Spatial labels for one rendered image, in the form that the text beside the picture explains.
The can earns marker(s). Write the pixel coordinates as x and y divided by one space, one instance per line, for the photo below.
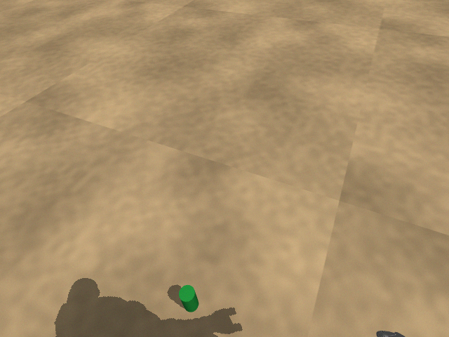
188 297

